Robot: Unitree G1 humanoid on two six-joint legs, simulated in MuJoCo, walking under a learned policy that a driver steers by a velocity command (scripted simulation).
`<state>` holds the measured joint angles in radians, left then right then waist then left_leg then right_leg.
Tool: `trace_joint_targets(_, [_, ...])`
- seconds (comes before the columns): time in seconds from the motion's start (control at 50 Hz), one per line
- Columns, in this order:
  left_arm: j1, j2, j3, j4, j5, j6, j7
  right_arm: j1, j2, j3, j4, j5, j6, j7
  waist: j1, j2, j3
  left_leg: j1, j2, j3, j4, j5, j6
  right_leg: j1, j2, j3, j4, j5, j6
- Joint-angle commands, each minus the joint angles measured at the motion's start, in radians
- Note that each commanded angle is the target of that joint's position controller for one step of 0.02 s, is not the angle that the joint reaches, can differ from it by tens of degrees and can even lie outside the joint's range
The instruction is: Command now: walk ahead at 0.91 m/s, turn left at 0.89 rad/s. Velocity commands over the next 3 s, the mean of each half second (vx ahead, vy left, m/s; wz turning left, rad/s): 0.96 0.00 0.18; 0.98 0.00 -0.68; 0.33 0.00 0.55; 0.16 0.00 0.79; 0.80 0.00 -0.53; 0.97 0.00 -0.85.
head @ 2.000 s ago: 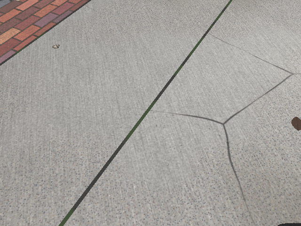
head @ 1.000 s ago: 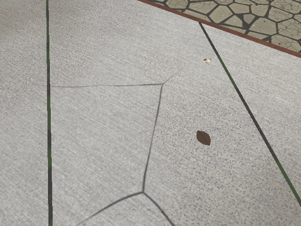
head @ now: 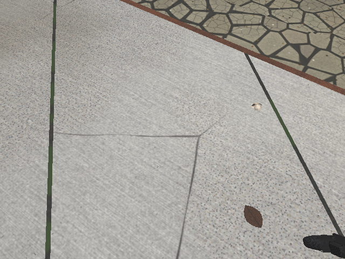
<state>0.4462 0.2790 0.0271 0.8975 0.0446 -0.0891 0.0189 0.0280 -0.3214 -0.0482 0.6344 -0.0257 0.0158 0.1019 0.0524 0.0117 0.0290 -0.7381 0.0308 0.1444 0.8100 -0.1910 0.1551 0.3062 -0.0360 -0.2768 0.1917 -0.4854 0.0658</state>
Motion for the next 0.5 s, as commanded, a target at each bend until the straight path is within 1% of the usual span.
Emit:
trace_joint_targets(0.02, [-0.074, 0.257, 0.061, -0.084, 0.007, 0.018, 0.012, 0.350, -0.116, -0.040, 0.028, 0.009, -0.021, -0.027, -0.253, -0.153, -0.168, 0.594, -0.165, 0.044, -0.037, -0.163, 0.086, -0.292, -0.254, 0.034, 0.623, 1.591, -0.148])
trace_joint_targets(0.04, [-0.082, 0.233, 0.056, -0.091, 0.007, 0.013, 0.001, 0.502, -0.187, -0.076, 0.088, -0.001, -0.022, -0.049, -0.307, -0.077, -0.236, 0.889, -0.139, -0.085, -0.138, -0.201, 0.107, -0.518, -0.196, 0.040, 0.949, 1.198, -0.125])
trace_joint_targets(0.06, [-0.085, 0.074, 0.017, -0.188, -0.017, -0.009, -0.032, 0.387, -0.312, -0.108, 0.070, -0.005, -0.003, -0.065, -0.162, 0.285, -0.260, 1.163, 0.163, -0.693, -0.343, -0.465, 0.248, -1.039, 0.047, 0.090, 1.397, 0.084, -0.043])
trace_joint_targets(0.08, [-0.211, 0.140, 0.017, -0.252, -0.011, -0.038, -0.034, 0.422, -0.318, -0.114, 0.036, 0.006, 0.004, -0.065, -0.228, 0.099, -0.378, 1.182, 0.216, -0.960, -0.489, -0.500, 0.284, -1.141, 0.057, 0.333, 1.485, 0.134, -0.068])
trace_joint_targets(0.1, [-0.291, 0.142, 0.015, -0.279, -0.015, -0.052, -0.033, 0.420, -0.295, -0.109, 0.066, 0.006, -0.002, -0.076, -0.217, 0.033, -0.258, 1.087, 0.215, -0.899, -0.539, -0.425, 0.249, -1.187, 0.001, 0.367, 1.438, 0.182, -0.078])
trace_joint_targets(0.12, [-0.255, 0.123, 0.003, -0.272, -0.015, -0.059, -0.029, 0.408, -0.243, -0.097, 0.089, 0.006, -0.014, -0.085, -0.148, -0.051, -0.122, 0.898, 0.194, -0.815, -0.561, -0.309, 0.212, -1.141, -0.048, 0.357, 1.312, 0.209, -0.081])
trace_joint_targets(0.14, [-0.222, 0.106, -0.004, -0.253, -0.003, -0.046, -0.027, 0.350, -0.192, -0.079, 0.087, 0.000, -0.031, -0.095, -0.091, -0.091, -0.076, 0.750, 0.163, -0.691, -0.560, -0.243, 0.177, -1.066, -0.093, 0.351, 1.224, 0.199, -0.081])
trace_joint_targets(0.16, [-0.150, 0.096, -0.011, -0.224, 0.011, -0.021, -0.030, 0.287, -0.144, -0.058, 0.074, -0.006, -0.046, -0.101, -0.033, -0.089, -0.043, 0.623, 0.125, -0.595, -0.572, -0.208, 0.161, -0.988, -0.111, 0.346, 1.180, 0.188, -0.078])
trace_joint_targets(0.18, [-0.116, 0.086, -0.014, -0.203, 0.017, 0.005, -0.036, 0.271, -0.099, -0.039, 0.073, -0.003, -0.064, -0.099, -0.009, -0.078, -0.024, 0.531, 0.100, -0.537, -0.601, -0.199, 0.152, -0.941, -0.130, 0.341, 1.130, 0.175, -0.074])
trace_joint_targets(0.2, [-0.124, 0.078, -0.016, -0.200, 0.015, 0.026, -0.041, 0.281, -0.084, -0.030, 0.085, 0.001, -0.083, -0.093, -0.002, -0.063, 0.007, 0.471, 0.084, -0.486, -0.632, -0.164, 0.147, -0.937, -0.141, 0.321, 1.088, 0.178, -0.070])
trace_joint_targets(0.22, [-0.169, 0.068, -0.019, -0.215, 0.007, 0.040, -0.046, 0.294, -0.092, -0.030, 0.100, 0.007, -0.100, -0.085, -0.007, -0.042, 0.051, 0.442, 0.069, -0.428, -0.678, -0.125, 0.131, -0.971, -0.151, 0.298, 1.034, 0.229, -0.071])
trace_joint_targets(0.24, [-0.241, 0.063, -0.023, -0.241, -0.003, 0.045, -0.049, 0.325, -0.097, -0.030, 0.113, 0.011, -0.114, -0.077, -0.030, -0.019, 0.096, 0.430, 0.061, -0.386, -0.719, -0.042, 0.113, -1.005, -0.159, 0.275, 0.958, 0.300, -0.075])
trace_joint_targets(0.26, [-0.309, 0.063, -0.024, -0.261, -0.014, 0.044, -0.051, 0.353, -0.095, -0.029, 0.126, 0.015, -0.123, -0.071, -0.055, -0.013, 0.132, 0.448, 0.043, -0.331, -0.745, 0.056, 0.083, -1.038, -0.156, 0.255, 0.871, 0.376, -0.083])
trace_joint_targets(0.28, [-0.353, 0.060, -0.025, -0.267, -0.022, 0.040, -0.055, 0.364, -0.086, -0.026, 0.131, 0.018, -0.131, -0.066, -0.073, -0.020, 0.146, 0.467, 0.015, -0.266, -0.753, 0.158, 0.047, -1.034, -0.143, 0.237, 0.779, 0.458, -0.095])
trace_joint_targets(0.3, [-0.371, 0.053, -0.026, -0.266, -0.030, 0.034, -0.061, 0.361, -0.083, -0.023, 0.132, 0.019, -0.138, -0.064, -0.079, -0.022, 0.138, 0.488, -0.006, -0.203, -0.756, 0.253, 0.016, -1.004, -0.120, 0.219, 0.691, 0.541, -0.109])
trace_joint_targets(0.32, [-0.396, 0.044, -0.028, -0.266, -0.036, 0.030, -0.070, 0.386, -0.077, -0.018, 0.142, 0.024, -0.148, -0.067, -0.096, -0.027, 0.126, 0.519, -0.005, -0.159, -0.772, 0.389, -0.014, -0.967, -0.092, 0.186, 0.618, 0.613, -0.127])
trace_joint_targets(0.34, [-0.416, 0.031, -0.031, -0.268, -0.042, 0.026, -0.078, 0.412, -0.084, -0.015, 0.157, 0.025, -0.155, -0.072, -0.106, -0.022, 0.116, 0.559, 0.013, -0.127, -0.796, 0.511, -0.034, -0.931, -0.062, 0.169, 0.558, 0.667, -0.146])
trace_joint_targets(0.36, [-0.422, 0.026, -0.032, -0.266, -0.048, 0.022, -0.082, 0.420, -0.096, -0.015, 0.168, 0.023, -0.161, -0.078, -0.105, -0.010, 0.107, 0.615, 0.032, -0.099, -0.810, 0.600, -0.055, -0.906, -0.035, 0.167, 0.507, 0.712, -0.164])
trace_joint_targets(0.38, [-0.416, 0.036, -0.029, -0.256, -0.050, 0.019, -0.084, 0.417, -0.103, -0.014, 0.175, 0.018, -0.163, -0.085, -0.096, 0.003, 0.091, 0.686, 0.045, -0.068, -0.802, 0.727, -0.076, -0.886, -0.002, 0.155, 0.468, 0.732, -0.180])
trace_joint_targets(0.4, [-0.395, 0.053, -0.023, -0.238, -0.049, 0.018, -0.085, 0.410, -0.113, -0.014, 0.177, 0.015, -0.162, -0.094, -0.081, 0.025, 0.059, 0.762, 0.050, -0.039, -0.762, 0.916, -0.101, -0.855, 0.044, 0.128, 0.444, 0.722, -0.188])
trace_joint_targets(0.42, [-0.369, 0.073, -0.017, -0.222, -0.045, 0.020, -0.084, 0.402, -0.130, -0.017, 0.175, 0.009, -0.157, -0.107, -0.060, 0.061, 0.019, 0.831, 0.064, -0.020, -0.703, 1.101, -0.121, -0.815, 0.084, 0.106, 0.434, 0.695, -0.194])
trace_joint_targets(0.44, [-0.323, 0.097, -0.010, -0.202, -0.041, 0.026, -0.081, 0.388, -0.148, -0.021, 0.174, -0.002, -0.147, -0.124, -0.027, 0.100, -0.024, 0.887, 0.087, -0.007, -0.619, 1.280, -0.140, -0.764, 0.122, 0.091, 0.437, 0.638, -0.201])
trace_joint_targets(0.46, [-0.205, 0.131, 0.004, -0.165, -0.039, 0.032, -0.075, 0.364, -0.164, -0.028, 0.170, -0.020, -0.130, -0.139, 0.042, 0.121, -0.085, 0.914, 0.110, 0.000, -0.457, 1.434, -0.155, -0.660, 0.165, 0.080, 0.451, 0.564, -0.212])
trace_joint_targets(0.48, [-0.016, 0.172, 0.023, -0.105, -0.040, 0.039, -0.068, 0.318, -0.181, -0.035, 0.157, -0.035, -0.110, -0.150, 0.135, 0.126, -0.159, 0.888, 0.123, 0.002, -0.212, 1.513, -0.163, -0.497, 0.193, 0.090, 0.465, 0.492, -0.230])
trace_joint_targets(0.5, [0.216, 0.211, 0.049, -0.041, -0.041, 0.044, -0.056, 0.222, -0.206, -0.044, 0.134, -0.040, -0.093, -0.158, 0.267, 0.107, -0.199, 0.770, 0.111, 0.008, 0.159, 1.426, -0.162, -0.313, 0.145, 0.175, 0.392, 0.437, -0.284])
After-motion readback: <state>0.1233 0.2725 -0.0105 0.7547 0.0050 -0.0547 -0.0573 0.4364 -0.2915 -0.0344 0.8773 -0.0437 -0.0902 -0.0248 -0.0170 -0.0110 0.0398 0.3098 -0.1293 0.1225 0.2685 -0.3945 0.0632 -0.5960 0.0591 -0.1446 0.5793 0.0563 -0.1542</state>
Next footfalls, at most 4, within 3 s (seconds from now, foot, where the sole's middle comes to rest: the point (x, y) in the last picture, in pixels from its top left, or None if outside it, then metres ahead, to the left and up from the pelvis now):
0.04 left None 0.21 0.08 -0.74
0.50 right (178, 195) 0.68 0.05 -0.74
0.92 left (151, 111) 1.12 0.20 -0.74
1.26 right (204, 81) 1.34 -0.05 -0.74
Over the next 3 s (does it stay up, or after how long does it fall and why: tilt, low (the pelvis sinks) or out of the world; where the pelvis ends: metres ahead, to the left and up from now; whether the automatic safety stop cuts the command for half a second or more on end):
stays up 1.93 0.15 0.00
